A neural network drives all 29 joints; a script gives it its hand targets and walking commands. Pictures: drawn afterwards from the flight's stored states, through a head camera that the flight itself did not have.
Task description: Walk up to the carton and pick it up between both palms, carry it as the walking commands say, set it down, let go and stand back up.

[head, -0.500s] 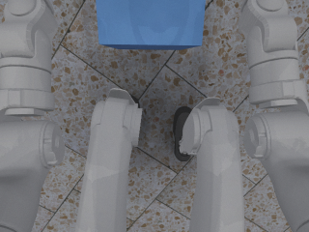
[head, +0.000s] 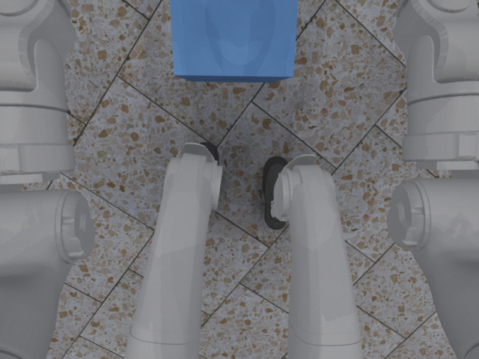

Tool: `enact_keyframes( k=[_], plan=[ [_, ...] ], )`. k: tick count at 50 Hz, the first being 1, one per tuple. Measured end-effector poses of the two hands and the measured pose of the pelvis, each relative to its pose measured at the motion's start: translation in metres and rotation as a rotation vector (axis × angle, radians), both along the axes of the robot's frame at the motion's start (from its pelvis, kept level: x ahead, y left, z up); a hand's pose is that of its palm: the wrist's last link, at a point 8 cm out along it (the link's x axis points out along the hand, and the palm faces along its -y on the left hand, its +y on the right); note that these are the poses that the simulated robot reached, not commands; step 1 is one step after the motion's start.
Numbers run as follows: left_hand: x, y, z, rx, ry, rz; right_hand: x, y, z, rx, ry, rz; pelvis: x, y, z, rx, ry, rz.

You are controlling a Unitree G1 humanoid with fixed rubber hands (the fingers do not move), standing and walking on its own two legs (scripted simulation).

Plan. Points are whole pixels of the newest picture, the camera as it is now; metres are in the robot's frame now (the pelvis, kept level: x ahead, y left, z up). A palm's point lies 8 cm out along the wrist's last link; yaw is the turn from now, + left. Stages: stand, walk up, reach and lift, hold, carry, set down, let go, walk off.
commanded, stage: set down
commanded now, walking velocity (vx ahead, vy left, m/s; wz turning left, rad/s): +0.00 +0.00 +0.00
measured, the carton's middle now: (232, 23) +0.54 +0.05 -0.42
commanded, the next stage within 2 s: let go in 0.42 s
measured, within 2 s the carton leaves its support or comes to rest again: neither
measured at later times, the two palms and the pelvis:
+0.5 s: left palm out of the picture +0.51 +0.25 -0.01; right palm out of the picture +0.55 -0.14 -0.02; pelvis +0.01 +0.00 +0.11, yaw +1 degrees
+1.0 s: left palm out of the picture +0.34 +0.25 +0.10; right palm out of the picture +0.38 -0.19 +0.09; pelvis +0.08 +0.01 +0.18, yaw +2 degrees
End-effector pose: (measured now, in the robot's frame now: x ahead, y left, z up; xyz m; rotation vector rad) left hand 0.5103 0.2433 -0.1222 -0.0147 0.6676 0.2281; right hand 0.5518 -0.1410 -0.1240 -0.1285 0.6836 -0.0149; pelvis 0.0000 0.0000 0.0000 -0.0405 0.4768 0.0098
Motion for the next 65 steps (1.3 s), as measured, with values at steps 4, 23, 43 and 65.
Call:
enact_keyframes(
  k=[4,23,43,65],
  plan=[
    [-0.001,0.005,0.026,0.005,0.002,0.003,0.001,0.0,0.027,0.0,-0.001,0.007,0.002,0.0,0.023,0.002,-0.01,0.002],
    [0.001,0.006,0.109,0.034,0.023,-0.011,0.002,0.005,0.107,-0.009,0.022,0.009,0.012,0.002,0.109,0.007,-0.065,0.014],
    [-0.13,0.008,0.169,0.132,0.177,-0.17,-0.135,-0.033,0.165,-0.122,0.128,0.035,0.055,0.007,0.165,0.016,-0.258,0.021],
    [-0.228,-0.018,0.271,0.114,0.174,-0.157,-0.252,-0.075,0.261,-0.054,0.15,-0.01,0.119,-0.005,0.221,0.056,-0.493,0.017]
  ],
)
